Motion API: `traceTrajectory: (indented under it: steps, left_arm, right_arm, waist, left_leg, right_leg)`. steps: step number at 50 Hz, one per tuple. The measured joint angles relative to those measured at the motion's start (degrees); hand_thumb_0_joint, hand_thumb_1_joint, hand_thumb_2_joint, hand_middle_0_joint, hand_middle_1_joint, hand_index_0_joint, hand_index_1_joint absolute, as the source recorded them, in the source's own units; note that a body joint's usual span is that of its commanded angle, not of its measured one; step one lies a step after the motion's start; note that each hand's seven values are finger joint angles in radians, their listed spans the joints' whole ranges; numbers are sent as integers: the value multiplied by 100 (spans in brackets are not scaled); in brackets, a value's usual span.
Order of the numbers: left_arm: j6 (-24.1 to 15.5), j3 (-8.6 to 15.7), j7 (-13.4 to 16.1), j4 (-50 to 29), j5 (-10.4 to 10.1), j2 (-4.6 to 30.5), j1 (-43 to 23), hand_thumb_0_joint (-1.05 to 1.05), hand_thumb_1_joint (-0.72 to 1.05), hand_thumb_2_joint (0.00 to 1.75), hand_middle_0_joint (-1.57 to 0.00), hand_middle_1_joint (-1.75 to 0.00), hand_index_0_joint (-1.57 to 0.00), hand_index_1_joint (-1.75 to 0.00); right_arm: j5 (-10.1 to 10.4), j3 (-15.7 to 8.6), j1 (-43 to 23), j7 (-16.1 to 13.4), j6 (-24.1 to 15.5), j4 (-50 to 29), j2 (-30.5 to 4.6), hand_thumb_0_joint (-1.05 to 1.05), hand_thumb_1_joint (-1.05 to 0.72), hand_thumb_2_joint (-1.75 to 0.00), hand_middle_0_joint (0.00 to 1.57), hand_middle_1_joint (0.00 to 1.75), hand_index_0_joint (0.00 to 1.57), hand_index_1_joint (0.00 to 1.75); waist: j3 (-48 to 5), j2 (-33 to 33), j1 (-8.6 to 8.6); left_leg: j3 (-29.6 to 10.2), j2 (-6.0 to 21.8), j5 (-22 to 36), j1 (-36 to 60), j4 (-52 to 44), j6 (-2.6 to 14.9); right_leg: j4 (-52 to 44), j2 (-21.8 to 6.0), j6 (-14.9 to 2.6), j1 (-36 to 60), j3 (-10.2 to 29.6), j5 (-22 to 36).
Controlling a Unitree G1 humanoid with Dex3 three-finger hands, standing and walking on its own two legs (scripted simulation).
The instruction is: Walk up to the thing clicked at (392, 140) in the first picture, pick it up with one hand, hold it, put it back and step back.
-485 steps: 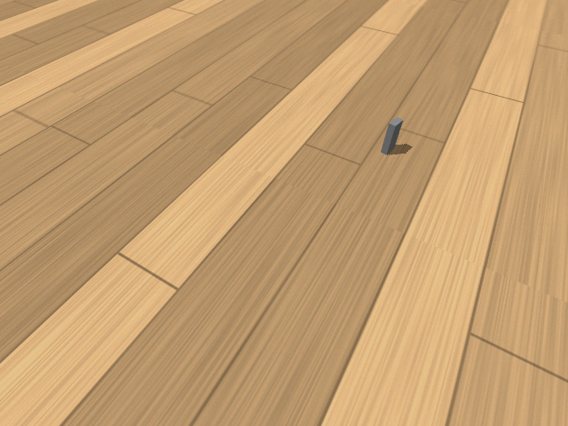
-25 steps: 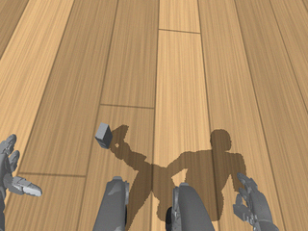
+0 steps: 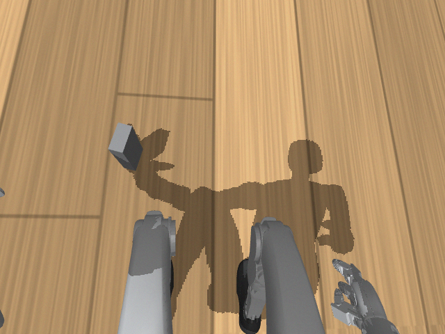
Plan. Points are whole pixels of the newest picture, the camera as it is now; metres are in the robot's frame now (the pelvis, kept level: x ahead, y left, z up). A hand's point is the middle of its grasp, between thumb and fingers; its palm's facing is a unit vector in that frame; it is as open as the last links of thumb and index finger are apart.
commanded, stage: go down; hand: left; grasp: from the side
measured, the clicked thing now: (127, 149) +0.50 +0.27 -0.39
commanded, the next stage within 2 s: approach in 0.94 s
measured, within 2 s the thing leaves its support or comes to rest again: neither
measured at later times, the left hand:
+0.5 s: hand out of the picture +0.38 +0.44 -0.06, palm faces +0.35 -0.93 -0.12, open 17.0 cm
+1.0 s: hand out of the picture +0.40 +0.45 -0.08, palm faces +0.35 -0.93 -0.10, open 17.2 cm
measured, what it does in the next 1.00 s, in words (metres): lowers itself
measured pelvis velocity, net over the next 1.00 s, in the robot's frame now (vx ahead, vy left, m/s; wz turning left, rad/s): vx -0.02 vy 0.00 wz -0.06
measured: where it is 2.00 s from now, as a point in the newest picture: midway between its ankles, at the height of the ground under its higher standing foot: (205, 307)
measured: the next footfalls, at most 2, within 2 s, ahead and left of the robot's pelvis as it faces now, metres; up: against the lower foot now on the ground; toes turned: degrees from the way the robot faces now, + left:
none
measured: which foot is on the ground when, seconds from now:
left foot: down 0.00-1.00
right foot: down 0.00-1.00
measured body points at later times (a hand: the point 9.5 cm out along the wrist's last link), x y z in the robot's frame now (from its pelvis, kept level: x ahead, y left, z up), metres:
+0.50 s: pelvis -0.02 +0.00 -0.07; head +0.20 +0.07 +0.32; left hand +0.36 +0.49 -0.05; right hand +0.13 -0.28 -0.18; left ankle +0.07 +0.13 -0.45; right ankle +0.07 -0.13 -0.45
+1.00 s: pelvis -0.02 +0.00 -0.10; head +0.20 +0.08 +0.28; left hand +0.37 +0.50 -0.07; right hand +0.11 -0.28 -0.20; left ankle +0.07 +0.13 -0.45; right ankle +0.07 -0.13 -0.45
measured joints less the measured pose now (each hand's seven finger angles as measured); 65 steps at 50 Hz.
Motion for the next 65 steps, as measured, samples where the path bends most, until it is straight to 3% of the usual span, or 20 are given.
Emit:
traceTrajectory:
  steps: [11,38,55,65]
  left_arm:
    - [3,365,-291,272,0,519,-422,-2,-42,14,-3,-11,-3,-11]
    - [13,794,-579,574,-4,1314,-1128,-2,-48,16,-4,-14,-3,-14]
    - [3,875,-618,577,-8,1576,-1280,-2,-55,16,-5,-15,-4,-16]
    - [-491,734,-591,1376,-252,1847,-1545,-2,-60,8,-8,-14,-7,-14]
  right_arm:
    - [-36,91,-23,47,68,35,-147,1,-89,-89,21,30,20,30]
    - [-127,374,-79,124,126,34,-230,0,-91,-90,21,30,20,30]
    - [-165,498,-120,150,247,-66,-301,0,-91,-90,21,30,20,30]
    - [-294,768,-226,218,293,-205,-387,0,-91,-89,21,30,20,30]
  waist:
    - [112,-45,-98]
    - [415,-95,-231]
    - [561,-152,-299]
    - [797,-293,-422]
  left_leg:
    - [-119,1,-50,-610,666,4]
    - [-306,-57,-87,-1541,1733,15]
    - [-403,-78,-69,-1747,2013,36]
    - [-507,-62,-91,-1974,2362,50]
  right_leg:
    - [602,38,20,-559,-55,-31]
    - [1600,64,69,-1403,-129,-85]
    - [1807,85,102,-1546,-190,-57]
    - [2080,145,129,-1740,-245,-37]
